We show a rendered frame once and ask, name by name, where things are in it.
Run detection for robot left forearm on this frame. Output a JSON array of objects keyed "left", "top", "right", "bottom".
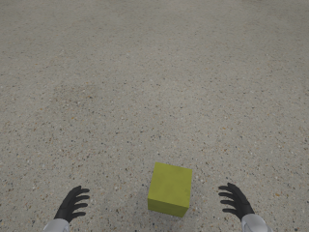
[{"left": 42, "top": 218, "right": 70, "bottom": 232}]

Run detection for carton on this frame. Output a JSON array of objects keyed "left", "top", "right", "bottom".
[{"left": 147, "top": 161, "right": 192, "bottom": 218}]

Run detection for left robot hand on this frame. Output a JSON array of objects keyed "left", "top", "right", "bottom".
[{"left": 54, "top": 186, "right": 90, "bottom": 223}]

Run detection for right robot hand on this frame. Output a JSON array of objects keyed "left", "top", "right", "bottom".
[{"left": 218, "top": 183, "right": 255, "bottom": 222}]

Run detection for robot right forearm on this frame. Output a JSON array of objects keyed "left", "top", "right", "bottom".
[{"left": 241, "top": 214, "right": 273, "bottom": 232}]

